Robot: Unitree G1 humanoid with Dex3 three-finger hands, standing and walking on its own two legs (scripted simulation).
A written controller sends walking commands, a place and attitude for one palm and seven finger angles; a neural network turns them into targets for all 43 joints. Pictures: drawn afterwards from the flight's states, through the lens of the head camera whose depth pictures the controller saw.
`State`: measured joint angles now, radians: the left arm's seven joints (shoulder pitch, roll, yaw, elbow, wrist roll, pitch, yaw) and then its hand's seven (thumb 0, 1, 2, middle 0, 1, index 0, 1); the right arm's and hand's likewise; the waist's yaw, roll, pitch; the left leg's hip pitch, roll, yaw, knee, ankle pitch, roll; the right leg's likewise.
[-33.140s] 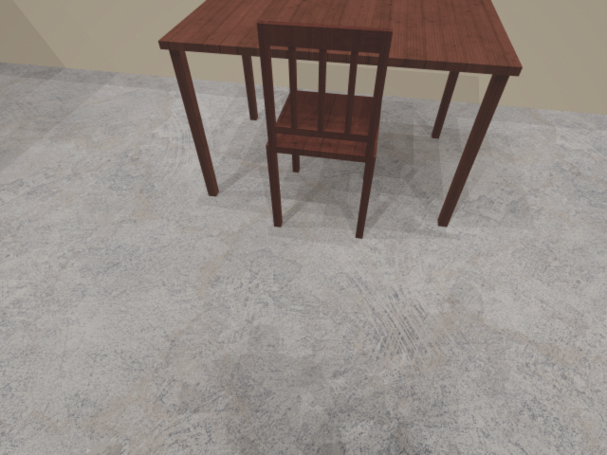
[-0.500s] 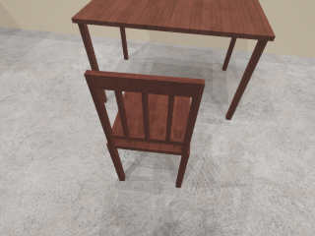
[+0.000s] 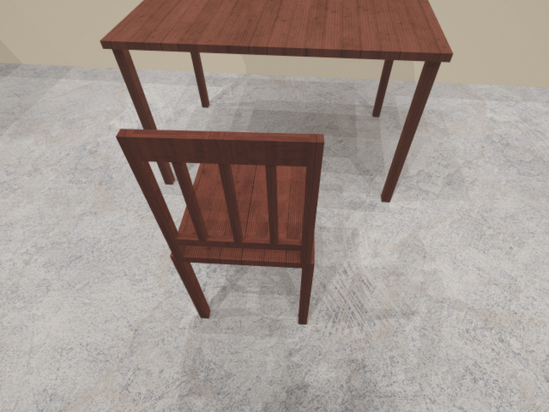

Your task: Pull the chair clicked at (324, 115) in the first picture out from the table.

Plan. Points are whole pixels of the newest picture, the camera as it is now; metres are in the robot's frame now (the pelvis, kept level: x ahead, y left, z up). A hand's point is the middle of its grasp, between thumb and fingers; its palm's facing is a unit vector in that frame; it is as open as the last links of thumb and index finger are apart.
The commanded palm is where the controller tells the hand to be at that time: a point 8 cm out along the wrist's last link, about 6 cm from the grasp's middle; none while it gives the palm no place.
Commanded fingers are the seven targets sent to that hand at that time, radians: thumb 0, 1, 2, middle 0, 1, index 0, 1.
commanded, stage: look to check the result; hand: left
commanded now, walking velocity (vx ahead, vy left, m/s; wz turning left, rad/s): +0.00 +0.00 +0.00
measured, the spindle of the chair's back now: (232, 205) +0.55 +0.14 -0.10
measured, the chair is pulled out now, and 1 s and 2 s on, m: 0.52 0.52 0.52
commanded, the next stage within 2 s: stand and wait in 0.70 s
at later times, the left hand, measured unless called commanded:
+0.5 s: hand out of the picture +0.00 +0.16 -0.17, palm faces +0.04 -0.98 -0.18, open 7.4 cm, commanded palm none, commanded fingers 0.00 0.90 0.90 -0.20 -0.30 -0.20 -0.30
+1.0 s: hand out of the picture +0.01 +0.17 -0.17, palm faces +0.04 -0.98 -0.19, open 7.3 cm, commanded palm none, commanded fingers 0.00 0.90 0.90 -0.20 -0.30 -0.20 -0.30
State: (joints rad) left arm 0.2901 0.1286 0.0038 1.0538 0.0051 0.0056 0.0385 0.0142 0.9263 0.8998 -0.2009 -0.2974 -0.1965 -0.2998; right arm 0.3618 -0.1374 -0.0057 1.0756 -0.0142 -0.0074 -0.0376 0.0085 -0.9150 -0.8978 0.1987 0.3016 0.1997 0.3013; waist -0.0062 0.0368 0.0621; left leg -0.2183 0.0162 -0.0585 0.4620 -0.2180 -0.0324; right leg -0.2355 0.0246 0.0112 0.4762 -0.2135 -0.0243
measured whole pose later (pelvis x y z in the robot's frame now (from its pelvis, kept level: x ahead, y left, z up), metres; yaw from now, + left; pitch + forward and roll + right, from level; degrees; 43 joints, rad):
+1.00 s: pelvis +0.01 +0.01 +0.00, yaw +0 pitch -1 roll +0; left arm 0.30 0.12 0.00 1.06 0.01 0.00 0.04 0.01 0.92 0.90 -0.20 -0.30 -0.20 -0.30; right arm 0.33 -0.11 0.00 1.07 -0.01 -0.02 -0.04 0.01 -0.91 -0.90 0.20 0.30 0.20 0.30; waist 0.00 0.02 0.07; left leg -0.21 0.01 -0.05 0.46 -0.23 -0.02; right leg -0.23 0.02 0.02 0.46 -0.21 -0.01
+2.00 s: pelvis +0.01 +0.01 +0.00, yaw +0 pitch -1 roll +0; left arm 0.31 0.12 0.00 1.06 0.01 0.00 0.04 0.01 0.92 0.90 -0.20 -0.30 -0.20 -0.30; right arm 0.33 -0.11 0.00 1.08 -0.01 -0.01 -0.04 0.01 -0.91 -0.90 0.20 0.30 0.20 0.30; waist 0.00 0.02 0.08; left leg -0.21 0.01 -0.05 0.47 -0.23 -0.02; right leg -0.23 0.02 0.02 0.46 -0.21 -0.01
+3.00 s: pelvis +0.00 +0.00 +0.00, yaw +0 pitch -2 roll +0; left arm 0.31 0.12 0.00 1.06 0.01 0.00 0.04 0.01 0.92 0.90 -0.20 -0.30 -0.20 -0.30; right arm 0.33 -0.11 0.00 1.08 -0.01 -0.01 -0.04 0.01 -0.91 -0.90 0.20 0.30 0.20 0.30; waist 0.00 0.01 0.08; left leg -0.22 0.02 -0.05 0.47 -0.23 -0.03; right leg -0.23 0.03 0.02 0.46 -0.21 -0.02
